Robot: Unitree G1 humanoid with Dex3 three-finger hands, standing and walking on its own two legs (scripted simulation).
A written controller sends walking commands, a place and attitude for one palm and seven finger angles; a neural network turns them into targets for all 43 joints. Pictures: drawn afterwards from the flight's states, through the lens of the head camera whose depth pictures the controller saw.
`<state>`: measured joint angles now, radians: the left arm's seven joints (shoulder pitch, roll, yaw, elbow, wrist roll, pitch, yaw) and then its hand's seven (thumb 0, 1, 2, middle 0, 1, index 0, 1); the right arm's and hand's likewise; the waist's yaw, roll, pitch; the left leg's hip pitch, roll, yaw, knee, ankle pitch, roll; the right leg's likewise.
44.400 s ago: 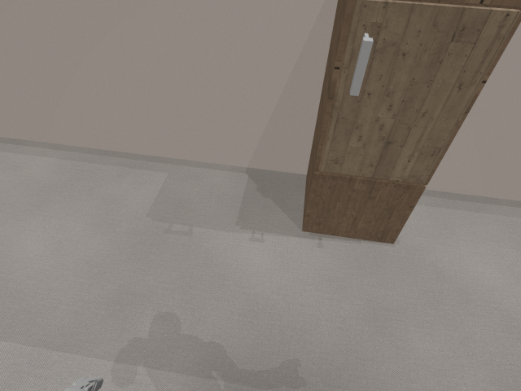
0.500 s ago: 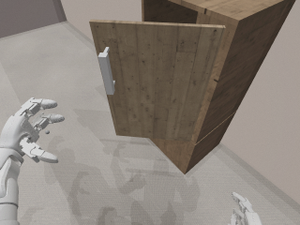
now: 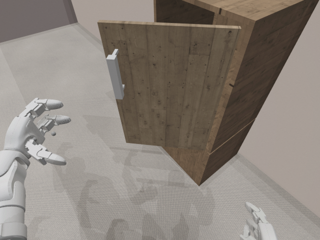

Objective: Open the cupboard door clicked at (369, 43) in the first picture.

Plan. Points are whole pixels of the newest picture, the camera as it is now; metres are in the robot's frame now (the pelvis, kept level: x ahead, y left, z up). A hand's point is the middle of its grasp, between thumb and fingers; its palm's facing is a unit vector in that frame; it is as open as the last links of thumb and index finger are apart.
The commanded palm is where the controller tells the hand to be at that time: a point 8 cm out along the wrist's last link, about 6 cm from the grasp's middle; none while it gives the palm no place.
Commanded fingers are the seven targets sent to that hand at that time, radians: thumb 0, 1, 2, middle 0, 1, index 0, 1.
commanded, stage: move the hooked fingers beside the handle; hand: left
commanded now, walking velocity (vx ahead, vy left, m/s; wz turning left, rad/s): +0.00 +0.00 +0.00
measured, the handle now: (117, 74) +0.58 +0.19 +0.10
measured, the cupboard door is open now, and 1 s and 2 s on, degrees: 45 45 45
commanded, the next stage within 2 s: none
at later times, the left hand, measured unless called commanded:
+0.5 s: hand (73, 110) +0.39 +0.26 +0.12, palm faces +0.00 -1.00 -0.02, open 14.0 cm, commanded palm +0.37 +0.31 +0.12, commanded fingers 0.00 -0.50 0.30 -0.30 -1.20 -0.30 -1.20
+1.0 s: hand (79, 94) +0.45 +0.27 +0.12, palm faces -0.04 -1.00 +0.00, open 14.0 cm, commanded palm +0.44 +0.32 +0.11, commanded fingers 0.00 -0.50 0.30 -0.30 -1.20 -0.30 -1.20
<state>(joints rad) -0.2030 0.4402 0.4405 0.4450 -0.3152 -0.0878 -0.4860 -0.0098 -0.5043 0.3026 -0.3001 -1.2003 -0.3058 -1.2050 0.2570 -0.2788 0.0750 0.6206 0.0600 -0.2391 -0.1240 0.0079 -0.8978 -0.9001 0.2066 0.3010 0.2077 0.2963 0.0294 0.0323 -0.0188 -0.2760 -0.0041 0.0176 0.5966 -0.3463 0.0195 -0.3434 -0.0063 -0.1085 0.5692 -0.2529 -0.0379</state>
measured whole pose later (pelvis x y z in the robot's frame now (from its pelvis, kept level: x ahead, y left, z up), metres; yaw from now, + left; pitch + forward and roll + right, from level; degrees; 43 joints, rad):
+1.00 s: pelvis +0.00 +0.02 -0.01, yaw -2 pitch +11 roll -1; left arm -0.75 0.60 0.45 1.06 -0.20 -0.24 -0.50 -0.01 -0.50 0.30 -0.30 -1.20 -0.30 -1.20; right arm 0.39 -0.30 0.05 0.64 0.04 -0.08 -0.08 0.00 -0.90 -0.90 0.21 0.30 0.21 0.30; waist -0.08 0.01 -0.06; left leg -0.51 0.00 0.05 0.70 -0.38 0.04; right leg -0.57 -0.01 -0.08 0.63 -0.25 -0.02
